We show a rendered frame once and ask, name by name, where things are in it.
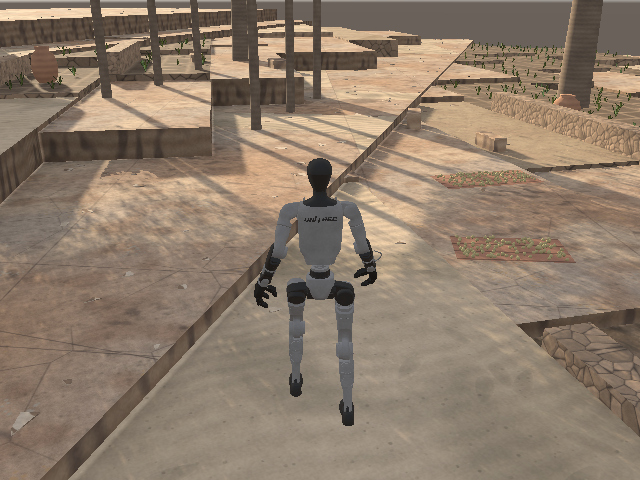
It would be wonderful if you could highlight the robot right hand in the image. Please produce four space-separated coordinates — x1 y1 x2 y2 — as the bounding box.
354 268 377 286

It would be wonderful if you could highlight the robot right upper arm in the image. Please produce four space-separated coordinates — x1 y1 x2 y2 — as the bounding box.
340 201 370 254

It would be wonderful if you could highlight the humanoid robot torso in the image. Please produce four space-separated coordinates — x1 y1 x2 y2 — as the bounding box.
296 197 343 300

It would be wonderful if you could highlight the right robot forearm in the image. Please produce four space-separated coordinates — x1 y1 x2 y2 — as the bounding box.
359 238 376 272

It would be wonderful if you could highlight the robot left thigh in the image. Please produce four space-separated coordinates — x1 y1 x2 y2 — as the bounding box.
286 278 307 338

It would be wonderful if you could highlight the robot left upper arm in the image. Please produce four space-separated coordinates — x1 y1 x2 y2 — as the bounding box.
271 202 299 259

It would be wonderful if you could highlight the left robot forearm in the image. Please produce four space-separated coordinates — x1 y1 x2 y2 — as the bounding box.
258 243 281 287

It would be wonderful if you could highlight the robot left hand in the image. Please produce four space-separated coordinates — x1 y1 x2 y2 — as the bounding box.
254 281 277 308

